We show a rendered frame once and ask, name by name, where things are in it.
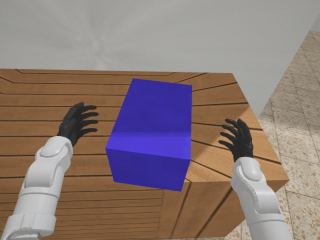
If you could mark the left robot forearm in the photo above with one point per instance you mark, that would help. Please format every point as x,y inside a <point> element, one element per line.
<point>34,213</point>

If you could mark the robot left hand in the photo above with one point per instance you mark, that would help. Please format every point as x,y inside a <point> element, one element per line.
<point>72,123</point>

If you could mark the carton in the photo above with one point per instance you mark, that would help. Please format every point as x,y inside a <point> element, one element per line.
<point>150,143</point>

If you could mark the robot right hand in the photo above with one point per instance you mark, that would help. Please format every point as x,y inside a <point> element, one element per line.
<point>242,142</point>

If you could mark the pedestal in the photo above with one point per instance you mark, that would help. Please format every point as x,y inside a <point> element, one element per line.
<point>91,206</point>

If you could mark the right robot forearm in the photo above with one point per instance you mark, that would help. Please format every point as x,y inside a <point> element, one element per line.
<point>258,201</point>

